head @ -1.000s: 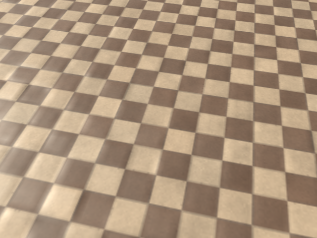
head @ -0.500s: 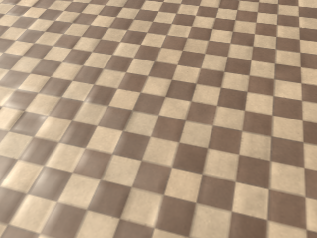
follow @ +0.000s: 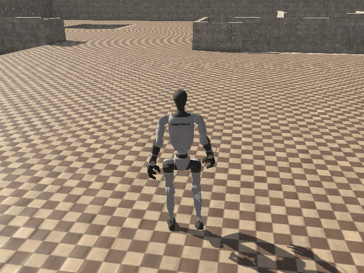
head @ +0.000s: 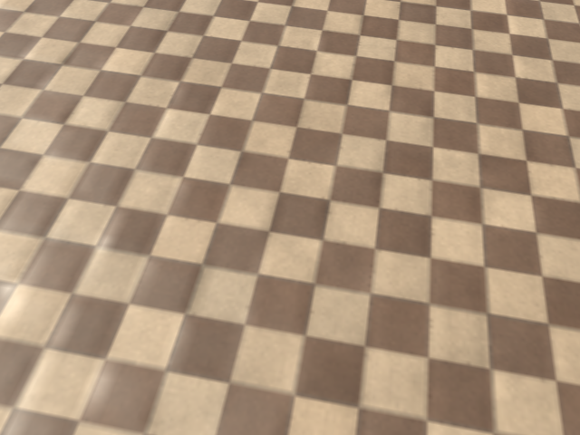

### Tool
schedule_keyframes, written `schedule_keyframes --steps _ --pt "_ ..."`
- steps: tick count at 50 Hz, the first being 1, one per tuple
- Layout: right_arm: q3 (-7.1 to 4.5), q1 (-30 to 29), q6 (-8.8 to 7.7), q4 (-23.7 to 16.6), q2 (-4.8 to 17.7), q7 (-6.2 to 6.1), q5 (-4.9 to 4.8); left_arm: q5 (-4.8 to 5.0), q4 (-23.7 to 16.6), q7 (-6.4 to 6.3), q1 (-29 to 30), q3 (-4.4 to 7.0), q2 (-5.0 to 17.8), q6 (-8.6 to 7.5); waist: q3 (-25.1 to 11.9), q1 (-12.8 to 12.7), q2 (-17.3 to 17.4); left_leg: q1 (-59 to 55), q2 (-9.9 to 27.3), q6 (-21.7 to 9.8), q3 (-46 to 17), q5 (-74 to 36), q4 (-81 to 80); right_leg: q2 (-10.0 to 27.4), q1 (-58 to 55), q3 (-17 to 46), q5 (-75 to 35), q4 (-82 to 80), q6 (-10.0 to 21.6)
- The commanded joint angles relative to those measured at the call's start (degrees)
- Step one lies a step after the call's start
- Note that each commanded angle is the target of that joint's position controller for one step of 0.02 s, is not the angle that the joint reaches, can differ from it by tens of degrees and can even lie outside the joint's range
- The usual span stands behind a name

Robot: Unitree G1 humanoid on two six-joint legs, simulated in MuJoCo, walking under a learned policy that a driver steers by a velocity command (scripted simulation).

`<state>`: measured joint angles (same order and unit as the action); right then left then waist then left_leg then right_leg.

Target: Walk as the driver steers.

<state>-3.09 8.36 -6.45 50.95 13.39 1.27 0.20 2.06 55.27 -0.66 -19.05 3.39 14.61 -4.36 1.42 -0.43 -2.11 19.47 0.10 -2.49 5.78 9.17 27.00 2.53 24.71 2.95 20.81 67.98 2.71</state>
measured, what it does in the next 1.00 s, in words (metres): walks ahead, turning right: right foot, then left foot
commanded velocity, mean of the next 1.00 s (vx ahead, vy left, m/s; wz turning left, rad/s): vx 0.43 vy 0.00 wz -0.55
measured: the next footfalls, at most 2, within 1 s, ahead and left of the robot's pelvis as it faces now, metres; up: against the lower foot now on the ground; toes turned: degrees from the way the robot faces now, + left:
right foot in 0.42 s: +0.36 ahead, -0.17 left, +0.00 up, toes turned -17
left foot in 0.90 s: +0.69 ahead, -0.11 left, +0.00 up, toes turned -35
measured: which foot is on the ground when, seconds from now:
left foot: down 0.00-0.44, up 0.46-0.88, down 0.90-1.00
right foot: up 0.00-0.40, down 0.42-0.92, up 0.94-1.00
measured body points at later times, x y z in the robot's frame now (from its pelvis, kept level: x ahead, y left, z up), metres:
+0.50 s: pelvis +0.26 -0.08 -0.02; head +0.30 -0.09 +0.43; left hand +0.49 +0.14 -0.12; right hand +0.24 -0.36 -0.15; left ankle +0.12 +0.11 -0.64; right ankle +0.32 -0.16 -0.74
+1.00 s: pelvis +0.50 -0.12 -0.01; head +0.54 -0.14 +0.44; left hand +0.73 +0.08 -0.13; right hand +0.55 -0.44 -0.10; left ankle +0.65 -0.09 -0.74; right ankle +0.34 -0.17 -0.66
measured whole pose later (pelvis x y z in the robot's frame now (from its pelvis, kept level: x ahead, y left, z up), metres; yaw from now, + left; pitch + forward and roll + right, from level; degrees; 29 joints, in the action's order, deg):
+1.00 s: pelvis +0.50 -0.12 -0.01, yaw -35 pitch +3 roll +1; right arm -2.9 1.2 -4.7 41.9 14.3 0.3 1.2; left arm 1.4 40.9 -1.9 -16.6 4.6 17.1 0.1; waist 2.6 -3.0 -1.5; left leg 27.2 -1.3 -1.4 0.9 5.3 29.7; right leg -5.5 22.8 8.6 32.9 67.0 -1.3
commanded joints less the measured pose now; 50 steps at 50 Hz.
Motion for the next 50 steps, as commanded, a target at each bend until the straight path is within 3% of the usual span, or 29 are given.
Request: schedule_keyframes --steps 1,4,8,11,15,16,18,19,20,21,22,23,24,25,26,27,28,32,35,37,41,43,44,45,46,47,48,49,50 --pt "-1.02 1.5 -0.87 -0.6 4.2 -0.05 0.59 0.01 -3.1 -0.32 -2.5 1.4 1.9 1.02 -2.5 -0.2 8.3 -8.2 15.2 -7.3 -13.2 -2.1 -18.3 6.0 8.7 3.0 -5.8 0.8 0.6" --pt "-1.74 2.7 -1.16 0.7 6.3 -0.83 0.88 -0.34 -5.2 -0.5 0.5 1.92 2.0 2.27 -0.1 -0.7 6.2 -8.0 15.2 -8.0 -7.0 -8.4 -19.9 6.2 13.3 3.8 -11.7 -2.4 0.1" --pt "-2.08 4.7 -0.56 1.6 7.7 -2.07 0.95 -0.78 -7.6 0.51 6.5 1.99 1.8 1.86 1.3 0.4 5.1 -11.8 14.6 -7.2 -1.1 -11.9 -20.3 5.4 16.8 3.0 -21.7 -14.2 -0.7" --pt "-2.38 7.0 0.03 2.0 9.0 -2.66 0.41 -1.07 -10.1 1.76 13.1 1.3 0.8 1.64 3.1 2.8 4.0 -14.9 15.2 -6.7 2.2 -12.2 -20.4 5.0 16.8 -0.9 -24.8 -22.3 -0.4" --pt "-2.95 10.5 1.54 3.0 10.2 -2.79 -0.49 -0.85 -13.9 3.27 19.3 0.8 0.6 1.71 5.0 4.7 3.9 -23.3 17.5 -6.1 4.6 -16.0 -17.1 4.1 19.3 -4.3 -19.9 -28.2 0.9" --pt "-3.13 10.5 1.95 3.0 10.7 -2.76 -0.76 -0.77 -14.7 3.62 19.8 0.86 0.9 1.77 4.9 4.4 4.4 -24.8 17.9 -5.7 5.3 -19.4 -15.5 3.5 18.4 -5.3 -17.3 -29.1 1.6" --pt "-3.6 8.9 2.56 2.3 12.3 -2.89 -1.17 -0.74 -15.7 4.06 18.0 1.6 2.6 1.99 2.3 2.1 6.4 -25.8 17.9 -4.4 7.2 -36.9 -9.2 0.2 11.8 -8.8 -11.8 -30.0 3.5" --pt "-3.84 8.0 2.93 2.0 13.1 -3.02 -1.4 -0.66 -15.5 4.09 14.7 2.36 4.0 2.15 -0.3 -0.2 7.7 -25.8 17.6 -3.8 8.0 -46.5 -3.2 -2.2 6.2 -10.5 -9.0 -29.9 4.7" --pt "-3.91 6.7 3.37 1.6 13.6 -3.07 -1.64 -0.43 -14.0 3.99 7.6 3.68 6.3 2.16 -4.0 -4.5 7.6 -23.9 16.3 -2.7 9.1 -51.4 6.8 -4.9 -3.4 -11.7 -9.8 -32.7 6.5" --pt "-3.6 6.3 3.33 1.0 13.1 -3.09 -1.58 -0.43 -11.4 3.09 -2.1 5.87 10.4 2.3 -9.1 -9.1 5.1 -15.2 13.7 -0.3 9.6 -43.7 21.2 -6.0 -19.5 -8.8 -13.2 -36.7 8.9" --pt "-1.85 8.0 2.52 -1.3 6.8 -2.78 0.63 -0.41 -10.3 1.82 -6.0 7.3 16.7 2.63 -12.3 -6.7 -7.9 5.9 7.3 2.7 9.0 -2.2 41.7 7.5 -35.7 14.2 -12.9 -38.7 14.3" --pt "-0.44 9.6 -0.19 -3.9 4.0 -1.9 -0.28 -1.17 -12.5 2.33 -5.0 6.68 17.9 1.4 -21.7 -3.4 -11.7 21.0 -2.6 3.9 -5.2 25.9 54.8 17.7 -47.1 45.6 -5.2 -49.3 24.3" --pt "-1.58 1.9 -2.02 -5.4 8.6 -1.2 -2.62 -1.56 -12.2 2.77 -5.3 5.18 12.6 0.69 -18.1 -6.5 -4.2 27.6 0.6 2.4 -11.1 21.6 56.1 16.2 -46.2 40.5 -7.1 -52.1 20.4" --pt "-1.5 0.1 -2.85 -6.0 8.6 -1.01 -3.09 -1.29 -12.2 2.71 -2.6 4.47 10.1 0.18 -11.7 -5.0 -2.8 28.7 3.1 0.9 -10.4 16.2 52.0 14.0 -39.1 30.8 -11.6 -51.4 17.8" --pt "-1.64 0.5 -2.92 -4.9 8.3 -1.51 -1.82 -1.0 -13.3 2.66 2.2 3.91 8.4 0.01 -8.3 -2.1 2.1 24.7 5.7 0.8 -10.5 12.1 47.0 11.1 -30.3 24.0 -16.2 -51.4 15.5" --pt "-2.33 1.2 -2.28 -4.5 9.2 -1.78 -0.86 -1.18 -14.3 2.5 5.5 3.22 6.5 -0.05 -6.3 -0.1 1.8 20.5 7.2 1.3 -10.4 10.0 42.5 9.2 -23.5 19.5 -21.3 -52.2 14.2" --pt "-2.62 2.2 -1.32 -4.5 9.3 -1.63 -0.67 -1.57 -15.0 2.22 6.6 2.81 5.8 -0.08 -5.9 1.4 1.2 17.1 7.9 1.7 -10.6 8.5 40.5 8.0 -19.5 17.8 -23.0 -53.5 13.9" --pt "-2.24 -2.0 0.56 -6.8 6.8 -1.99 0.67 -1.18 -14.7 0.71 3.6 3.51 9.0 -0.46 -3.5 1.2 0.9 17.0 6.3 5.2 -8.8 1.3 28.8 5.8 -13.5 13.3 -28.3 -55.6 14.0" --pt "-1.62 -8.6 0.36 -8.8 5.6 -1.76 0.38 -0.97 -14.3 -0.08 1.1 3.49 9.1 -0.01 -1.9 -1.2 -1.5 16.0 3.7 5.7 -8.7 -9.0 15.2 3.3 -12.2 11.3 -23.0 -55.2 11.6" --pt "-1.3 -12.0 0.06 -10.1 5.2 -1.4 0.27 -1.04 -14.0 -0.31 0.4 3.57 9.4 0.47 -0.6 -2.2 -3.0 12.7 1.2 5.3 -7.7 -13.3 7.7 1.9 -10.5 10.2 -26.8 -52.9 9.6" --pt "-1.79 -12.9 -0.26 -12.0 7.2 -0.6 -0.01 -0.7 -13.4 -1.0 -1.7 3.69 9.1 2.05 -2.9 -2.5 -4.7 8.2 -1.8 4.1 -8.9 -13.2 1.8 2.9 -14.5 15.0 -29.6 -45.3 7.0" --pt "-2.38 -9.8 -0.7 -11.5 8.9 -0.45 0.11 -0.86 -14.8 -1.69 0.5 3.68 8.8 2.64 -4.2 -0.6 -5.9 5.4 -1.9 2.7 -9.9 -9.8 -0.5 3.2 -17.2 18.6 -30.8 -40.1 5.8" --pt "-2.66 -6.2 -1.09 -10.7 9.5 -0.56 0.5 -0.79 -15.9 -1.83 2.8 3.5 8.4 2.79 -5.6 1.8 -5.9 0.5 -1.4 1.5 -9.0 -13.2 -4.0 1.4 -16.9 18.4 -31.3 -35.6 4.3" --pt "-3.15 -1.3 -1.39 -10.2 11.6 -0.84 1.65 -1.21 -17.4 -1.7 3.7 2.75 6.1 2.65 -10.8 3.7 -3.3 -10.4 3.9 -1.0 -11.8 -23.9 -3.5 -2.2 -13.5 16.3 -27.4 -26.1 2.0" --pt "-3.43 3.8 -1.0 -10.2 14.5 -1.29 2.59 -2.66 -18.4 -1.6 -0.8 1.64 2.4 2.59 -18.5 2.9 8.3 -27.5 17.1 -5.8 -23.0 -49.3 1.9 -8.3 -1.7 10.1 2.9 -9.3 -1.2" --pt "-3.66 6.3 0.23 -9.2 15.1 -0.88 1.75 -0.93 -18.6 -1.13 -12.3 1.48 4.4 2.48 -27.5 -1.2 23.2 -38.1 29.6 -16.7 -43.2 -44.3 0.0 -10.4 9.5 8.5 23.7 4.7 -3.1" --pt "-2.81 2.1 1.17 -11.4 10.9 -0.94 0.64 -0.2 -16.4 -1.12 -11.9 2.76 10.2 3.27 -24.0 -0.5 14.5 -32.5 27.1 -15.7 -41.8 -27.8 -2.8 -5.6 13.0 9.4 17.9 10.7 -4.9" --pt "-1.74 -0.5 2.14 -12.6 7.4 -1.44 0.53 -0.28 -17.5 -1.29 -4.4 3.43 12.2 4.42 -16.6 1.3 9.8 -25.8 22.8 -12.6 -32.1 -19.2 -4.1 -3.9 15.2 5.9 13.1 11.6 -6.0" --pt "-1.05 -3.2 3.08 -12.7 6.4 -1.68 0.8 -0.5 -17.9 -1.64 -1.2 3.67 12.0 5.68 -12.1 0.7 6.6 -18.1 19.4 -11.0 -26.2 -13.6 -6.1 -2.0 14.2 4.3 10.0 9.7 -6.7"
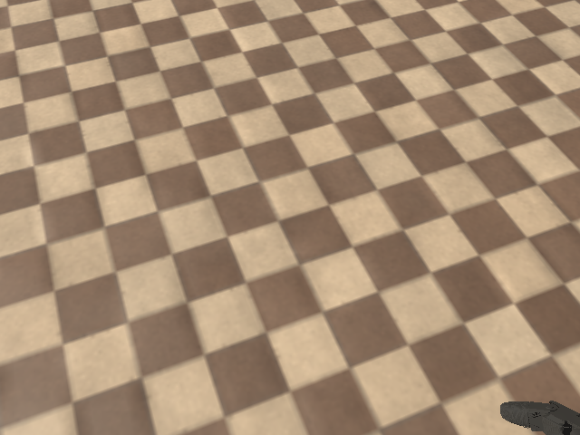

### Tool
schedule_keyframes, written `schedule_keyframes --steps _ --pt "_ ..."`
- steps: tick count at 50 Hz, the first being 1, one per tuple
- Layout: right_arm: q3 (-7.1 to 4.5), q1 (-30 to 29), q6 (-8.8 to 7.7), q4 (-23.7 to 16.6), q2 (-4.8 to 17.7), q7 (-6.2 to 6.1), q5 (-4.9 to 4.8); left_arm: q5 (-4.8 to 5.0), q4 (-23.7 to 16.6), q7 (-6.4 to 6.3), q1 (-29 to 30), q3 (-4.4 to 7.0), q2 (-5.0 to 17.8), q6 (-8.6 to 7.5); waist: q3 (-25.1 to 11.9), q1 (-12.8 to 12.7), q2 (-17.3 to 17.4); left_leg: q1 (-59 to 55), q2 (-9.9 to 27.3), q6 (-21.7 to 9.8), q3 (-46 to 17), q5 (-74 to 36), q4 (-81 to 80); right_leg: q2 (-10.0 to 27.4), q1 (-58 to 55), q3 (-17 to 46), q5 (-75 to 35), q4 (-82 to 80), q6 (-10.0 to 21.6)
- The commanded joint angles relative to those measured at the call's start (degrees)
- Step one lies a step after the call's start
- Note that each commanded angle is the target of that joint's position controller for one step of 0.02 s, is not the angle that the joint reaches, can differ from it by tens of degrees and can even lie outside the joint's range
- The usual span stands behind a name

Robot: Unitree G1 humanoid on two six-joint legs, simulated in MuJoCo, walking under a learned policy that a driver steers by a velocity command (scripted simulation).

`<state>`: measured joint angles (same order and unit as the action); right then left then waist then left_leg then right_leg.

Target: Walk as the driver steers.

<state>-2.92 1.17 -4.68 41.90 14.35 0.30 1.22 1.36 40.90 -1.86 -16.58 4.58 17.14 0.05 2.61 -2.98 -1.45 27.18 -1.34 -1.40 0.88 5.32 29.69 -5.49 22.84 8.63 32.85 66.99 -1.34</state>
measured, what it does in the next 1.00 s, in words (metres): steps on the spot, turning left: right foot, then left foot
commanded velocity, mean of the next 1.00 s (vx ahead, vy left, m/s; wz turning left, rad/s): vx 0.04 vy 0.00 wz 0.27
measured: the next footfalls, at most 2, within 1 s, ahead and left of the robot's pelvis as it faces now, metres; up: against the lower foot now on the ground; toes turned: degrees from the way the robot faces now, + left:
right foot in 0.26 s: +0.10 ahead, -0.14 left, +0.00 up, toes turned +0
left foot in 0.56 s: +0.09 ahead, +0.12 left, +0.00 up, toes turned +9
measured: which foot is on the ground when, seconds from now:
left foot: down 0.00-0.30, up 0.32-0.54, down 0.56-1.00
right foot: up 0.00-0.24, down 0.26-0.56, up 0.58-1.00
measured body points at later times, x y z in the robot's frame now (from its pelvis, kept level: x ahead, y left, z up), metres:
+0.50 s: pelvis +0.05 +0.01 +0.01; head +0.07 +0.01 +0.46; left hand +0.20 +0.28 -0.09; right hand +0.19 -0.27 -0.10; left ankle +0.05 +0.11 -0.70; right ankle +0.06 -0.14 -0.72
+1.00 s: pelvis +0.05 +0.03 +0.02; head +0.08 +0.06 +0.47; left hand +0.11 +0.35 -0.09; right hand +0.30 -0.19 -0.06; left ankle +0.05 +0.11 -0.72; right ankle +0.13 -0.12 -0.69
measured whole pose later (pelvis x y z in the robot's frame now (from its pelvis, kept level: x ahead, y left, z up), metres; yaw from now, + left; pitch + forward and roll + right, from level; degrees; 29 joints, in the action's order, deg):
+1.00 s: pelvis +0.05 +0.03 +0.02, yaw +22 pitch +3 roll -2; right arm -4.1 10.3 2.5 36.5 17.7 -1.5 -0.5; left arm 0.3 40.6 -2.2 -6.7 4.9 16.5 -0.5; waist 1.5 1.4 0.1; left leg 18.7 -6.7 -4.1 -10.5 10.8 27.8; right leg -1.8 25.0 7.0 19.7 43.2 -4.7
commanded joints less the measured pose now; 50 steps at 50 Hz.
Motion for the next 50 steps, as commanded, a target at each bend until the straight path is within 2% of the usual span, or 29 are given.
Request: schedule_keyframes --steps 1,2,4,7,9,11,12,13,14,15,16,17,19,20,22,25,27,28,29,30,31,32,33,34,35,37,41,46,50 --pt "-1.11 2.1 1.88 -3.4 5.5 -0.88 -0.11 -0.1 -4.3 -0.74 -2.2 2.65 8.8 2.23 -9.4 2.2 6.4 -18.8 18.5 -11.4 -17.5 -6.0 -10.8 7.6 14.3 -2.1 -4.0 8.1 -2.6" --pt "-1.5 1.4 2.15 -3.0 6.9 -1.02 0.42 -0.06 -4.6 -0.68 -2.7 2.24 6.8 2.84 -7.1 1.5 8.1 -12.7 16.1 -10.8 -13.1 -4.7 -13.2 7.9 10.4 -4.0 -5.9 5.7 -2.5" --pt "-1.62 2.2 1.92 -1.9 7.4 -0.9 0.8 -0.5 -5.1 -0.82 -2.9 1.09 3.0 2.55 -7.3 1.4 8.8 -10.2 14.1 -12.0 -9.5 -9.5 -14.5 6.8 6.0 -5.5 -6.5 -1.4 -2.0" --pt "-1.11 1.6 1.73 -0.7 6.5 -0.33 -0.15 -1.87 -4.8 -0.59 -1.9 -0.44 0.2 1.6 -11.2 1.2 8.2 -11.1 14.4 -13.1 -7.5 -16.2 -13.2 7.9 -1.6 -5.5 -9.6 -16.1 -1.2" --pt "-0.95 2.5 2.13 0.3 6.6 0.34 -0.92 -1.97 -4.1 -0.17 -0.8 -0.63 0.5 1.47 -11.3 2.0 9.4 -10.9 13.6 -12.4 -7.9 -9.2 -13.2 7.3 -6.2 -6.5 -13.7 -24.8 -0.9" --pt "-0.92 2.3 2.84 0.6 7.9 0.78 -1.71 -1.92 -3.4 0.29 -1.0 -0.24 1.7 1.53 -9.2 0.9 9.1 -8.1 12.4 -10.6 -9.0 3.2 -12.3 5.4 -12.3 -8.5 -20.6 -36.0 0.1" --pt "-0.62 3.3 3.05 1.0 7.5 0.86 -2.02 -2.1 -3.5 0.37 -0.3 0.0 2.5 1.53 -7.7 0.8 8.8 -5.9 11.3 -8.6 -9.8 8.2 -11.7 5.0 -15.4 -8.6 -21.9 -40.8 1.3" --pt "-0.08 4.9 2.9 1.3 6.4 1.08 -1.87 -2.68 -4.5 0.13 0.4 0.28 4.5 1.43 -7.4 1.1 7.0 -2.6 10.1 -5.3 -10.6 12.7 -10.6 8.8 -19.3 -4.6 -24.2 -42.7 3.2" --pt "0.38 5.2 2.66 0.7 5.1 1.42 -1.03 -3.35 -5.6 -0.48 -0.1 0.91 8.4 1.51 -7.7 2.0 0.5 0.8 6.5 -2.0 -7.7 17.2 -3.9 17.0 -21.2 2.7 -28.8 -43.9 6.2" --pt "0.28 7.3 2.59 0.1 4.1 1.11 -1.77 -3.26 -4.2 -0.47 2.0 1.84 10.7 1.8 -6.8 5.0 -12.7 -1.2 1.4 0.4 0.4 18.3 1.0 21.0 -12.1 5.6 -20.0 -47.0 10.4" --pt "-0.51 6.3 2.84 0.8 7.1 0.67 -1.65 -3.22 -5.9 -0.37 5.6 1.39 8.0 1.31 -4.3 3.6 -12.0 -3.3 1.0 1.5 0.8 16.7 6.9 20.2 -8.2 5.1 -16.9 -49.2 10.9" --pt "-1.38 6.1 3.25 0.7 8.5 0.48 -1.88 -3.17 -6.1 -0.6 6.5 1.52 7.7 0.87 -3.3 3.2 -12.2 -1.2 0.2 1.5 1.6 16.7 11.9 20.3 -8.2 4.3 -18.3 -48.8 10.6" --pt "-2.08 7.3 4.66 0.7 8.5 0.05 -1.7 -2.44 -6.2 -1.06 6.9 1.65 7.5 -0.21 -2.9 2.5 -11.4 2.5 1.7 1.9 0.1 22.7 22.1 23.8 -9.7 4.6 -32.4 -47.5 12.5" --pt "-2.1 7.8 5.21 0.3 7.4 0.11 -1.93 -2.13 -5.9 -1.22 6.7 1.52 7.1 -0.54 -3.2 2.7 -9.5 4.1 2.7 2.1 -0.8 25.2 25.4 24.8 -11.1 3.9 -40.1 -46.2 13.3" --pt "-1.67 8.4 5.81 -0.5 5.5 0.38 -2.34 -1.46 -5.7 -1.24 8.2 1.72 6.8 -0.51 -4.7 3.0 -7.3 3.3 3.7 2.5 0.0 23.9 23.4 23.9 -13.1 0.4 -45.4 -44.1 12.7" --pt "-1.72 8.2 6.17 -1.8 5.6 1.4 -2.54 -0.9 -5.3 -1.31 9.3 2.3 7.7 0.44 -7.1 2.6 -8.1 -1.9 2.5 2.2 3.2 17.6 14.5 23.0 -14.3 -2.9 -45.5 -41.0 11.2" --pt "-2.21 11.4 6.36 -1.3 5.9 1.88 -2.35 -0.02 -4.6 -1.34 9.6 2.37 7.6 0.87 -7.8 4.4 -6.9 -9.5 -0.2 0.5 5.7 7.7 3.0 21.3 -11.9 -6.2 -39.8 -36.3 8.2" --pt "-2.96 12.4 6.31 -1.4 7.8 1.43 -1.76 -0.2 -3.2 -1.15 6.3 2.18 6.1 0.78 -7.5 4.1 -1.6 -14.6 0.5 -1.3 1.1 -1.6 -3.3 18.3 -7.8 -9.9 -30.4 -29.3 4.4" --pt "-4.95 13.2 6.01 -3.0 16.6 0.36 -1.3 -2.91 -4.9 -0.98 5.0 1.04 2.1 0.67 -7.7 1.9 16.9 -23.7 16.0 -7.9 -21.7 -26.0 -6.2 10.8 7.8 -16.0 -6.5 -10.8 -2.5" --pt "-4.55 15.8 5.02 -4.0 17.6 1.15 0.7 -2.78 -7.7 -1.37 12.0 0.68 2.3 0.2 -10.2 6.5 18.7 -23.4 24.3 -19.3 -33.8 -33.3 -9.2 4.4 15.6 -7.2 9.0 0.1 -3.2" --pt "-4.08 15.4 3.86 -4.4 15.9 1.44 1.14 -1.8 -7.5 -1.59 13.6 1.23 4.6 0.09 -10.2 7.0 11.3 -24.3 22.7 -19.7 -31.2 -28.9 -9.1 5.7 17.5 -3.5 6.8 5.6 -2.6" --pt "-3.74 12.8 3.27 -4.6 14.4 1.07 0.24 -1.5 -6.8 -1.79 13.2 1.54 5.3 0.16 -8.8 5.5 8.3 -24.2 19.6 -16.7 -26.6 -25.0 -7.9 6.6 18.7 -3.1 2.0 5.9 -1.9" --pt "-3.48 10.6 3.43 -5.0 13.3 0.42 -0.96 -1.9 -5.6 -2.28 12.5 1.78 5.5 0.3 -8.3 4.6 5.3 -23.8 17.1 -13.8 -23.7 -21.6 -7.5 7.5 19.1 -2.8 -2.6 4.1 -1.8" --pt "-3.07 8.9 3.86 -5.4 12.3 -0.21 -1.88 -2.08 -5.4 -2.58 12.0 2.1 6.1 0.51 -8.0 3.7 5.8 -22.4 15.5 -12.3 -21.9 -20.1 -7.8 8.0 17.6 -2.5 -5.8 2.1 -2.0" --pt "-2.86 8.8 4.32 -5.7 12.0 -0.67 -2.02 -1.82 -5.2 -2.42 11.3 2.09 5.6 0.53 -8.4 3.1 6.8 -21.0 14.0 -11.6 -20.9 -19.6 -8.3 7.2 15.3 -2.9 -8.2 1.9 -2.4" --pt "-2.81 9.4 4.82 -6.4 11.7 -1.39 -1.75 -1.42 -4.7 -2.02 10.0 1.8 4.4 0.35 -9.5 3.0 7.1 -21.7 12.6 -11.5 -19.9 -17.7 -8.9 5.9 14.3 -3.2 -11.5 -0.4 -2.9" --pt "-3.24 10.1 5.59 -7.3 12.5 -2.3 -1.89 -1.48 -4.9 -1.79 11.6 1.4 3.6 -0.05 -8.6 3.9 7.8 -22.1 11.5 -11.2 -22.0 -8.3 -9.9 5.1 13.7 -2.6 -14.1 -10.9 -4.0" --pt "-3.79 8.8 6.33 -8.7 13.1 -2.29 -1.63 -1.22 -4.8 -0.85 12.4 1.43 3.9 -0.96 -6.4 4.6 9.7 -16.7 10.1 -11.3 -26.4 3.4 -10.9 4.1 8.0 -2.0 -14.0 -20.5 -3.9" --pt "-4.06 8.0 6.8 -9.7 13.2 -1.74 -1.74 -0.84 -4.7 0.05 11.9 1.61 4.5 -2.18 -7.2 4.9 10.4 -16.8 9.6 -11.4 -30.4 0.0 -9.3 3.1 3.3 -1.8 -12.1 -26.6 -2.9"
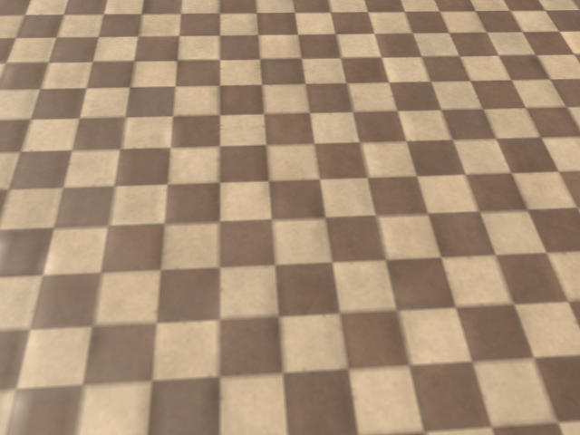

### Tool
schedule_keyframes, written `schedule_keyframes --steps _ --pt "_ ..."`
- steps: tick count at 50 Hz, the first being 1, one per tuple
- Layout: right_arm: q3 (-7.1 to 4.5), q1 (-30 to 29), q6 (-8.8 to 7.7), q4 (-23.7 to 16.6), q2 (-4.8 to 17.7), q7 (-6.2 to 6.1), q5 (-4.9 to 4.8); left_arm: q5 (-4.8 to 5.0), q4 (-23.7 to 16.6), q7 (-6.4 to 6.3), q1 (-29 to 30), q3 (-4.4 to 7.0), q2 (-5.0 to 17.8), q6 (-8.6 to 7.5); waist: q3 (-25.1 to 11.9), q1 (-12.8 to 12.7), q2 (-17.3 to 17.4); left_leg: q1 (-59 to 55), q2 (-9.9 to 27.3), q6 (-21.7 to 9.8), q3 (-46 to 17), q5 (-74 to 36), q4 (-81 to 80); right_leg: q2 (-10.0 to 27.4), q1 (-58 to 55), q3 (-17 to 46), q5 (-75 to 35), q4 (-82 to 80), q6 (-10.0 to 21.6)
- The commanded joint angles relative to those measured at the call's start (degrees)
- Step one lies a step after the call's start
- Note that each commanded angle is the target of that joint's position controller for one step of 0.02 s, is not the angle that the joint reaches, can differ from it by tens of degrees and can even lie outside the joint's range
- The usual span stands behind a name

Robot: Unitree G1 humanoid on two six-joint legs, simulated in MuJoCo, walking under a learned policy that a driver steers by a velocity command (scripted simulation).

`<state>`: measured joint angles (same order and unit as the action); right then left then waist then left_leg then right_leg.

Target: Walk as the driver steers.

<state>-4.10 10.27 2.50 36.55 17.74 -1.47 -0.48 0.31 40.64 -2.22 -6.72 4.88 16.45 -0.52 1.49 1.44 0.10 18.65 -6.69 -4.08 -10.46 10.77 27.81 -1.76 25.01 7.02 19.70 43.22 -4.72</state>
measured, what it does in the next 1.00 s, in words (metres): steps on the spot: right foot, then left foot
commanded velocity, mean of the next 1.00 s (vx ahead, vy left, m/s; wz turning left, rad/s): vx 0.00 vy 0.00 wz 0.25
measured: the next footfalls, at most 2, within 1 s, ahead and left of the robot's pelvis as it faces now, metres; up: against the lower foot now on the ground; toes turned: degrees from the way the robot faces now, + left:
right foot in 0.12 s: +0.06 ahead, -0.14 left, +0.00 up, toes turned +12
left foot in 0.48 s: +0.00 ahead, +0.12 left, +0.00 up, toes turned +11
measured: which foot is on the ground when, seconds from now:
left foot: down 0.00-0.12, up 0.14-0.46, down 0.48-1.00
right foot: up 0.00-0.10, down 0.12-1.00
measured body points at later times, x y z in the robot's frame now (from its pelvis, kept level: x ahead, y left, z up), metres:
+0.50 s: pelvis -0.01 -0.01 -0.01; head +0.02 +0.00 +0.44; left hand +0.07 +0.29 -0.12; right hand +0.21 -0.23 -0.10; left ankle -0.04 +0.11 -0.74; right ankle +0.02 -0.15 -0.74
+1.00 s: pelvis +0.00 +0.02 +0.00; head +0.00 +0.02 +0.45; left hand +0.02 +0.30 -0.13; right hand +0.19 -0.19 -0.11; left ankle -0.04 +0.11 -0.74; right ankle +0.02 -0.14 -0.74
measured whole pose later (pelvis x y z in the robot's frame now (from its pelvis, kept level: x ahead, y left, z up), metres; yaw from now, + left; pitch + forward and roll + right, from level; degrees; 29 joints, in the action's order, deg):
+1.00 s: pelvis +0.00 +0.02 +0.00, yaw +13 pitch -1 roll +0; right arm -1.5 11.6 0.8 40.9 13.3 -0.2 0.8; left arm -0.5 50.0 -1.7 -12.3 1.8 15.6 -0.5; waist 1.5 -1.0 0.0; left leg 10.8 -2.4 -1.9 -1.7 17.1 29.0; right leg 3.9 10.8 0.4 15.7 27.4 -4.1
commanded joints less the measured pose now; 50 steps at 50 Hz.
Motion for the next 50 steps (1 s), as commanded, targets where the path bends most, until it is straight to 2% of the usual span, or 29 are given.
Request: schedule_keyframes --steps 1,3,4,5,6,7,8,9,10,11,12,13,15,18,21,23,24,25,26,27,28,29,30,31,32,33,39,50 --pt "-2.93 -1.4 -0.26 -4.5 9.8 0.15 -0.18 0.31 -4.4 0.67 1.6 1.36 5.4 -1.89 -6.4 0.4 9.0 -8.7 14.8 -8.6 -20.1 -7.4 -6.8 -0.9 -0.2 -0.3 1.2 -4.8 0.9" --pt "-2.96 -2.3 0.06 -5.0 9.7 0.23 -0.65 0.49 -4.0 1.24 -0.1 1.52 5.5 -2.37 -6.9 -0.7 9.0 -9.1 13.9 -7.9 -21.5 -10.8 -5.1 -1.3 -4.1 -0.8 -0.9 -11.5 1.9" --pt "-2.89 -3.2 0.29 -5.3 9.5 0.12 -1.11 0.47 -3.4 1.49 -1.8 1.69 5.5 -2.56 -7.0 -2.1 8.7 -8.1 12.6 -6.6 -21.1 -11.0 -3.8 -1.3 -8.1 -1.6 -5.3 -17.9 2.6" --pt "-2.66 -3.2 0.42 -5.5 8.6 -0.07 -1.43 0.19 -2.7 1.53 -3.4 2.1 6.5 -2.62 -7.4 -2.8 7.6 -5.2 10.5 -4.5 -19.8 -7.5 -1.8 1.0 -13.7 -1.0 -11.3 -23.0 3.6" --pt "-1.98 -1.1 0.35 -5.7 6.2 -0.03 -1.06 -0.69 -3.1 1.26 -4.2 2.76 9.7 -2.3 -9.0 -1.6 0.1 1.2 6.6 -1.4 -14.7 6.3 6.2 10.7 -20.5 6.6 -15.1 -24.4 7.4" --pt "-1.96 1.0 -0.15 -6.9 5.6 0.21 -1.37 -2.17 -3.3 1.05 -2.6 3.38 13.9 -1.54 -6.2 1.5 -15.6 12.9 -3.1 2.3 -1.9 23.8 17.3 21.0 -21.7 18.9 -27.7 -25.6 16.3" --pt "-3.57 1.3 -0.78 -6.0 10.6 0.35 -0.23 -2.93 -4.5 1.05 -1.4 2.91 11.1 -1.69 -5.7 0.1 -13.4 15.6 0.4 5.2 0.2 26.0 31.8 26.0 -18.1 22.3 -29.3 -26.0 21.3" --pt "-4.45 2.1 -0.67 -4.7 12.6 0.54 -0.46 -2.29 -5.5 0.7 0.9 1.94 8.1 -1.66 -5.2 0.8 -9.0 15.1 2.4 6.4 0.6 22.0 37.5 23.3 -16.4 16.8 -27.2 -25.1 19.9" --pt "-4.47 3.0 -0.05 -3.4 11.5 0.47 -0.58 -1.5 -5.8 0.44 3.0 1.41 6.5 -1.42 -4.1 1.4 -6.9 15.1 3.0 7.6 1.6 18.5 40.1 19.0 -15.6 11.3 -24.1 -24.5 17.1" --pt "-4.01 3.1 0.49 -2.9 9.7 0.35 -0.29 -0.69 -5.9 0.28 3.0 0.99 5.8 -1.28 -3.5 0.6 -6.6 16.2 2.9 8.5 1.9 15.6 42.8 16.9 -16.0 8.6 -23.4 -24.0 16.1" --pt "-3.34 3.0 0.77 -3.0 7.6 0.53 -0.42 -0.46 -5.6 0.16 2.4 0.69 5.9 -1.03 -2.9 0.2 -6.7 16.3 2.9 9.2 2.7 14.5 43.3 15.7 -15.7 6.3 -25.4 -24.0 16.2" --pt "-2.83 1.9 0.74 -3.6 6.3 0.63 -0.62 -0.69 -5.3 0.13 1.3 0.67 6.3 -0.73 -2.7 -0.6 -7.2 15.9 2.9 9.5 4.2 13.6 41.5 14.5 -15.8 4.2 -26.4 -24.3 16.5" --pt "-2.04 -0.7 0.39 -4.8 4.8 0.61 -0.77 -1.09 -4.6 0.08 -1.0 0.81 7.0 -0.23 -3.7 -2.4 -8.8 15.6 3.7 10.0 5.6 13.6 34.5 14.5 -19.5 3.1 -28.1 -23.6 17.4" --pt "-0.79 -2.2 0.1 -5.5 2.9 0.98 -0.05 -0.68 -4.4 0.55 -0.6 1.17 8.7 0.27 -5.5 -3.1 -10.7 7.8 5.9 9.6 8.2 15.8 22.0 15.1 -19.3 1.6 -29.5 -22.4 17.7" --pt "-0.9 -1.1 0.06 -5.0 3.8 1.27 -0.3 0.18 -3.5 1.19 -1.5 1.12 9.6 0.52 -5.8 -3.2 -11.6 1.0 5.6 8.4 10.9 12.7 10.5 15.9 -18.0 2.3 -29.7 -21.0 17.8" --pt "-0.91 2.7 -0.1 -3.1 3.3 1.47 -0.03 1.1 -2.7 1.34 -1.3 0.36 8.3 0.46 -5.3 -0.7 -10.1 -7.8 4.6 6.0 12.4 0.2 -5.6 14.4 -14.8 1.0 -27.3 -18.3 15.0" --pt "-0.96 2.9 -0.16 -3.4 4.6 1.24 0.37 0.79 -1.5 1.53 -4.3 -0.31 6.7 -0.09 -6.1 -1.0 -7.5 -14.7 6.9 4.3 8.5 -6.7 -9.0 13.0 -10.9 -0.1 -22.3 -17.0 11.1" --pt "-1.45 4.5 -0.15 -4.2 8.5 0.56 0.87 -1.62 -2.0 1.97 -5.5 -1.48 3.6 -0.74 -9.8 -2.5 3.6 -22.5 17.5 1.4 -3.7 -22.9 -7.8 8.5 -4.9 -4.8 -8.6 -8.2 5.8" --pt "-0.76 0.4 -0.48 -3.8 7.9 0.84 2.15 -1.86 -3.1 1.78 -4.6 -2.17 1.7 -1.07 -8.2 -4.4 14.4 -13.5 23.4 -6.3 -8.2 -22.6 -6.6 5.6 -4.2 -6.7 6.3 -10.2 2.9" --pt "0.09 -2.5 -1.24 -5.1 4.1 1.28 2.14 -1.64 -2.7 1.31 -2.2 -1.58 4.9 -0.8 -6.1 -2.6 10.2 -10.6 20.7 -7.7 -6.6 -14.9 -7.6 6.0 -6.8 -6.3 4.8 -9.5 1.3" --pt "0.7 -3.2 -1.82 -4.3 2.5 1.4 2.32 -1.44 -2.3 1.36 -1.6 -1.47 5.0 -0.8 -5.5 -3.1 9.4 -10.1 17.8 -5.4 -4.0 -9.7 -7.3 5.7 -8.0 -6.5 -0.9 -12.1 1.2" --pt "0.37 -3.0 -2.14 -4.0 3.6 1.34 2.13 -1.57 -1.5 1.17 -1.5 -1.54 4.7 -0.68 -5.2 -2.6 8.7 -9.7 15.2 -3.2 -2.0 -5.3 -6.8 5.3 -9.8 -6.7 -6.0 -14.0 1.1" --pt "0.38 -3.0 -2.47 -3.7 3.9 1.36 1.77 -1.8 -1.4 1.1 -1.7 -1.49 5.4 -0.39 -3.9 -2.4 9.1 -8.4 14.6 -2.0 -1.9 -4.2 -6.8 5.8 -10.7 -5.8 -10.2 -15.7 0.9" --pt "0.65 -2.6 -2.57 -3.3 3.6 1.26 1.76 -1.58 -1.3 1.24 -2.5 -1.59 5.7 -0.34 -3.2 -2.8 8.6 -7.0 13.8 -1.1 -1.2 -3.5 -6.8 6.3 -12.0 -5.5 -12.4 -16.5 1.2" --pt "0.95 -1.4 -2.49 -3.3 2.7 1.29 1.83 -1.25 -0.2 1.43 -3.5 -1.36 6.5 -0.46 -2.3 -2.1 5.7 -6.2 12.7 -0.3 -0.1 -2.1 -7.0 6.0 -12.4 -6.0 -11.5 -16.1 1.6" --pt "1.15 -0.9 -2.48 -3.0 2.5 1.33 1.92 -1.13 0.2 1.59 -3.6 -1.49 5.8 -0.59 -2.0 -2.3 4.3 -6.6 12.2 0.1 0.2 -1.8 -6.3 5.9 -12.5 -6.3 -11.4 -16.6 1.8" --pt "1.15 -1.1 -2.41 -2.4 2.2 1.19 1.49 -1.08 3.1 1.14 -4.7 -1.6 5.4 -0.88 -2.4 -2.2 1.5 -7.9 11.2 -0.3 1.3 -7.4 -4.9 6.0 -13.4 -6.1 -13.2 -17.7 1.1" --pt "0.87 0.3 -2.54 1.2 1.7 1.0 1.24 -0.76 7.3 0.14 -5.7 -1.62 5.8 -0.56 -2.6 -2.4 0.9 -7.9 9.5 0.4 3.5 -9.6 -4.2 6.1 -15.2 -6.3 -14.5 -17.8 1.2"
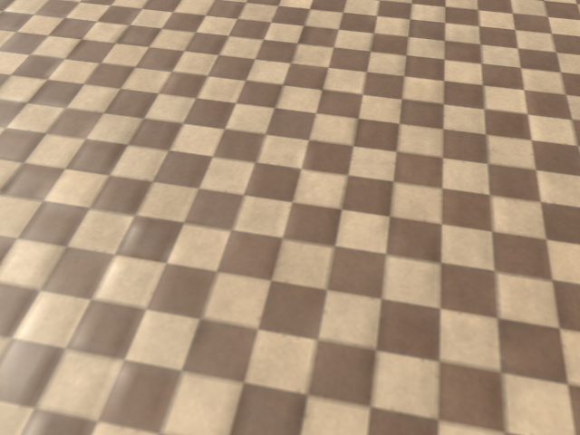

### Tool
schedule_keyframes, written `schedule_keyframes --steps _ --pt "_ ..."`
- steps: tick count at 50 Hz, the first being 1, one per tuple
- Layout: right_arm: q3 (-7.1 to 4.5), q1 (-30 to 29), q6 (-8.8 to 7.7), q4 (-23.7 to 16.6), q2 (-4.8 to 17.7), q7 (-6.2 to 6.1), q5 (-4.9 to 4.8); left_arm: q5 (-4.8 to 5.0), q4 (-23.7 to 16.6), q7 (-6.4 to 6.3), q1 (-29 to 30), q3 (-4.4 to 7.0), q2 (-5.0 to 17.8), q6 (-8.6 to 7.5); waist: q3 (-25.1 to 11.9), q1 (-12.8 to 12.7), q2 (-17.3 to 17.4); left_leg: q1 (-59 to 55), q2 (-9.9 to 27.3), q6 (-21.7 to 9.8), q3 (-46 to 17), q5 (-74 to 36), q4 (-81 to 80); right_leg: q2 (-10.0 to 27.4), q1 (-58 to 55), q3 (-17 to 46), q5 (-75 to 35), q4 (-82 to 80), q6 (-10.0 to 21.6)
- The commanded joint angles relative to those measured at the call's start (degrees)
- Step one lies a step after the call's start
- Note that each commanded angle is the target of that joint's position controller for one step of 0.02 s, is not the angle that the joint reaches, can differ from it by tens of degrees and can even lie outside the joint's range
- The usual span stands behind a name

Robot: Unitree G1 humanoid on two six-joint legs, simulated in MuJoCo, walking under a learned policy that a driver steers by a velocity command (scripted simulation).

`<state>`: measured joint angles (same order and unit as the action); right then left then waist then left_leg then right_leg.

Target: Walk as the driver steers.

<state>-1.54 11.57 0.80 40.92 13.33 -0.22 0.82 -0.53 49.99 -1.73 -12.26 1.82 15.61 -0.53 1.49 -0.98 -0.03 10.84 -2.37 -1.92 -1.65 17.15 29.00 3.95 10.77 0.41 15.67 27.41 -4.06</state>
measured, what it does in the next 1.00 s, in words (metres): walks ahead: left foot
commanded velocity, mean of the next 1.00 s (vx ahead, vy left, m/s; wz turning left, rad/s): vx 0.36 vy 0.00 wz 0.01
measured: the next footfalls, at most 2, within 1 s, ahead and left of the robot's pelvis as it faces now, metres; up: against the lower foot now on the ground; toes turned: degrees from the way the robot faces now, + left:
left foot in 0.78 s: +0.45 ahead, +0.06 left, +0.00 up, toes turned +1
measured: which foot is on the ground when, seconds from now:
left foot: down 0.00-0.28, up 0.30-0.76, down 0.78-1.00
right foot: down 0.00-0.78, up 0.80-1.00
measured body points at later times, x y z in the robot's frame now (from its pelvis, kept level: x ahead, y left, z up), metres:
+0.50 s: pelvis +0.11 -0.06 +0.01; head +0.12 -0.09 +0.46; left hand +0.09 +0.20 -0.11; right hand +0.25 -0.33 -0.11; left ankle +0.15 +0.10 -0.66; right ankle +0.03 -0.14 -0.74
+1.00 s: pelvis +0.39 -0.02 +0.01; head +0.41 -0.02 +0.46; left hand +0.51 +0.25 -0.11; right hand +0.45 -0.30 -0.12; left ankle +0.40 +0.06 -0.74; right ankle +0.42 -0.18 -0.66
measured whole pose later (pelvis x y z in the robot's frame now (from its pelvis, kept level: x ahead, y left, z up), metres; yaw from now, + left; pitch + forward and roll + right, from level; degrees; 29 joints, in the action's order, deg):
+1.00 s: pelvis +0.39 -0.02 +0.01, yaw -1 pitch +0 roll +2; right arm -3.3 16.5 -5.5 49.0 15.0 1.8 -0.1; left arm 0.8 47.6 -0.4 -12.0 2.5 17.2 -4.5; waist 2.0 1.6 -2.5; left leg 9.9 -5.1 -4.7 3.8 7.6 17.1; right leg 7.1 33.8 2.9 15.4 62.8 0.8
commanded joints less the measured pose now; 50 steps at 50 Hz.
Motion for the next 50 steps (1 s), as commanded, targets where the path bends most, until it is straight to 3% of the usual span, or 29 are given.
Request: schedule_keyframes --steps 1,2,4,7,8,10,13,14,15,16,17,18,20,22,25,28,31,34,36,38,39,40,41,42,43,44,45,47,50 --pt "-1.72 -0.8 -0.85 -2.8 6.2 -0.31 -0.08 0.11 -1.6 -0.41 -0.2 1.43 6.6 -0.51 -2.5 0.0 1.0 0.0 5.1 -1.7 -5.2 -15.9 -5.4 0.3 -1.0 0.3 -10.5 -2.0 0.6" --pt "-1.75 -0.5 -0.87 -2.3 6.2 -0.37 -0.1 0.14 -1.2 -0.47 -0.3 1.42 6.6 -0.47 -2.4 0.0 1.0 0.1 5.0 -1.6 -5.0 -15.8 -5.3 0.3 -1.0 0.3 -10.5 -2.0 0.7" --pt "-2.29 1.2 -0.48 -1.0 7.4 -0.75 -0.53 0.49 -0.1 -0.59 -1.2 1.38 5.9 -0.27 -2.7 0.5 2.7 0.1 4.6 -2.8 -5.6 1.2 -7.1 -2.4 0.7 -3.0 1.1 1.0 1.1" --pt "-3.52 5.6 -0.6 0.1 11.6 -1.02 -1.3 1.38 -2.4 -0.31 3.3 1.17 4.6 -1.58 4.9 3.4 10.0 2.5 14.0 -9.6 -21.3 30.3 -17.2 -4.2 14.0 -4.2 10.8 12.4 3.6" --pt "-3.64 6.6 -1.24 0.6 12.0 -1.16 -1.53 1.85 -3.4 0.05 4.8 1.22 4.7 -2.51 6.9 3.7 11.4 3.3 17.1 -11.6 -26.1 30.3 -19.3 -2.7 16.6 -1.7 12.0 15.8 5.1" --pt "-3.48 5.9 -2.54 0.8 11.1 -1.2 -1.75 2.74 -3.7 1.24 4.4 1.45 5.0 -4.2 6.9 2.6 11.4 0.0 19.5 -12.4 -27.5 24.0 -19.2 -0.2 20.2 1.0 15.9 17.0 8.1" --pt "-3.26 -1.4 -2.28 -0.9 10.5 -0.92 -2.78 2.24 1.9 2.71 -6.2 1.88 4.6 -5.63 1.8 -3.7 6.6 8.1 12.2 -7.3 -13.6 11.1 -13.1 -3.7 -2.7 -4.0 -1.6 -0.3 9.3" --pt "-2.69 -2.1 -2.37 -1.3 8.3 -0.88 -2.12 1.42 4.5 2.81 -11.5 2.52 5.7 -5.47 -0.1 -5.4 3.7 13.2 8.4 -4.9 -8.6 6.7 -5.8 -3.5 -11.4 -1.9 -3.9 -0.7 8.4" --pt "-1.37 -3.5 -2.79 -2.9 4.0 -0.75 -1.28 1.14 5.3 2.47 -18.1 3.59 10.1 -5.52 -2.1 -7.2 -8.9 21.6 1.6 -0.2 0.1 6.2 13.4 8.2 -18.1 16.3 6.3 -9.9 12.0" --pt "-2.0 -3.6 -3.81 -5.3 5.7 -1.25 -2.3 0.72 4.7 3.18 -20.0 4.27 14.6 -5.99 -1.1 -6.9 -17.9 32.1 -2.2 1.1 -0.6 16.6 27.4 18.7 -19.5 39.1 13.8 -18.2 20.0" --pt "-2.7 -1.4 -4.65 -4.2 8.3 -1.14 -3.46 0.64 3.1 3.09 -14.8 3.11 11.0 -6.45 2.6 -4.2 -10.6 36.1 2.0 0.2 -5.0 14.6 35.0 19.4 -17.0 38.4 17.8 -18.5 21.1" --pt "-2.81 0.0 -5.29 -3.0 8.8 -0.54 -3.66 0.95 1.9 2.8 -11.4 2.34 7.9 -6.55 5.0 -2.7 -7.5 38.2 4.4 -0.9 -5.1 7.8 36.4 16.5 -16.2 31.7 17.2 -18.1 18.8" --pt "-3.22 -1.1 -5.92 -2.1 8.7 -0.05 -2.3 0.8 1.0 2.8 -8.6 1.75 6.9 -6.21 5.1 -1.7 -5.1 38.1 7.4 -1.3 -3.3 -1.5 33.5 12.6 -15.7 21.9 5.1 -18.8 15.1" --pt "-3.08 -1.7 -5.73 -1.8 7.0 0.92 -1.74 0.46 1.6 2.82 -10.6 0.87 4.7 -5.65 2.9 -1.8 -6.2 34.5 7.9 -0.5 -0.7 -6.6 31.0 9.1 -15.1 13.6 -10.8 -18.6 13.5" --pt "-2.39 -5.4 -5.18 -3.2 4.7 1.42 -1.67 0.5 2.3 2.13 -12.9 0.91 6.1 -4.95 2.5 -2.4 -4.6 34.1 7.4 1.5 1.9 -11.1 24.8 7.4 -14.2 7.6 -23.9 -18.7 13.8" --pt "-1.43 -12.3 -5.54 -5.6 3.0 1.88 -1.98 0.48 2.4 1.21 -13.5 0.79 7.0 -4.41 4.5 -3.9 -4.6 29.2 5.9 2.3 3.9 -18.3 12.1 5.6 -9.9 3.9 -23.6 -20.8 13.0" --pt "-1.21 -17.2 -6.02 -7.0 3.3 2.68 -2.38 0.94 3.4 0.89 -16.1 0.93 7.8 -4.25 6.5 -4.9 -4.8 26.6 4.6 1.7 4.6 -21.3 4.9 7.2 -10.6 3.5 -22.2 -21.8 13.6" --pt "-1.33 -19.5 -6.63 -8.2 4.5 3.49 -2.52 1.41 4.0 0.81 -16.3 1.39 8.3 -3.81 6.8 -3.5 -5.0 26.2 4.0 -0.8 3.7 -19.0 1.0 9.9 -15.9 3.3 -28.6 -19.0 13.5" --pt "-2.22 -16.1 -6.75 -7.6 6.8 3.49 -2.25 1.19 3.6 0.62 -15.1 2.03 9.7 -3.44 2.7 -0.2 -6.6 20.0 1.7 -3.0 4.8 -15.3 0.6 10.6 -19.2 2.7 -46.2 -12.6 12.4" --pt "-4.29 -1.0 -6.29 -3.1 10.7 2.53 -2.32 0.58 2.9 0.48 -13.2 2.25 10.2 -2.46 -7.6 7.9 -7.2 -0.1 -0.8 -6.3 6.5 -15.8 -0.7 8.0 -16.3 0.5 -60.2 5.3 10.5" --pt "-5.14 10.1 -5.83 -0.5 13.7 1.65 -1.55 -0.23 1.4 0.38 -13.0 1.51 8.6 -2.5 -15.8 11.8 -3.3 -20.6 8.5 -9.7 -4.0 -15.1 2.6 5.9 -1.8 0.4 -44.2 21.7 9.3" --pt "-5.74 13.4 -5.92 1.3 17.3 2.0 -0.95 -0.05 0.9 1.43 -22.1 -1.11 -1.1 -3.59 -25.9 5.9 13.7 -40.4 24.1 -20.1 -34.4 -0.4 -2.8 -6.6 20.5 1.8 7.5 43.9 5.8" --pt "-4.32 12.8 -5.75 1.7 11.1 1.79 -1.33 1.73 1.6 2.01 -17.4 0.34 5.3 -5.26 -24.0 8.7 10.1 -36.5 23.9 -19.0 -42.2 6.7 -11.3 -6.0 26.8 9.0 16.0 51.0 6.6" --pt "-3.65 7.1 -5.77 1.5 9.7 1.48 -1.55 3.52 -1.5 2.23 -10.4 1.48 8.7 -6.18 -12.0 7.3 8.6 -26.8 22.0 -16.0 -32.7 5.2 -13.4 -2.9 31.0 7.2 11.8 51.5 7.2" --pt "-3.28 2.8 -6.0 1.1 8.7 1.52 -1.44 3.38 -2.6 1.91 -6.7 1.3 8.2 -6.65 -6.7 5.2 2.4 -17.1 19.8 -14.4 -25.4 -1.0 -15.3 0.2 29.2 5.8 6.4 48.6 7.4" --pt "-2.94 0.2 -6.37 1.1 7.4 1.83 -0.93 2.54 -2.7 1.59 -5.5 1.56 7.4 -6.49 -3.3 3.1 0.2 -9.8 17.5 -13.4 -20.0 -7.5 -16.9 2.0 27.1 4.8 3.4 45.2 6.9" --pt "-2.63 -1.1 -6.78 1.3 6.4 1.95 -0.23 2.01 -2.4 1.51 -7.2 1.69 6.6 -5.83 -3.1 0.8 1.9 -5.3 15.7 -12.9 -16.2 -10.6 -18.6 3.7 23.2 5.3 1.3 43.4 6.6" --pt "-2.65 -1.4 -7.37 2.3 6.4 2.21 -0.82 1.6 -2.1 1.37 -9.2 1.34 4.3 -4.49 -2.3 -1.0 3.0 -0.3 14.6 -13.6 -12.4 -12.7 -21.5 4.7 20.5 4.7 0.8 40.1 5.6" --pt "-3.09 0.4 -7.89 4.4 8.6 1.72 -1.01 0.71 -4.8 1.0 -3.7 1.12 4.0 -3.57 1.2 -0.6 2.8 3.4 14.0 -14.0 -7.9 -14.7 -24.2 6.0 24.5 3.5 -4.5 32.0 3.4"
Keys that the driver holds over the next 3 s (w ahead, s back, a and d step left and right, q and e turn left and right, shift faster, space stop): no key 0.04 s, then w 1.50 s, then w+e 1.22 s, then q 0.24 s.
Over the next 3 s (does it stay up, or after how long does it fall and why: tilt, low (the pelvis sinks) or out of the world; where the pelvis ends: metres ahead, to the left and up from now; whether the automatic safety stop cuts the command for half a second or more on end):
stays up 1.41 -0.28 0.00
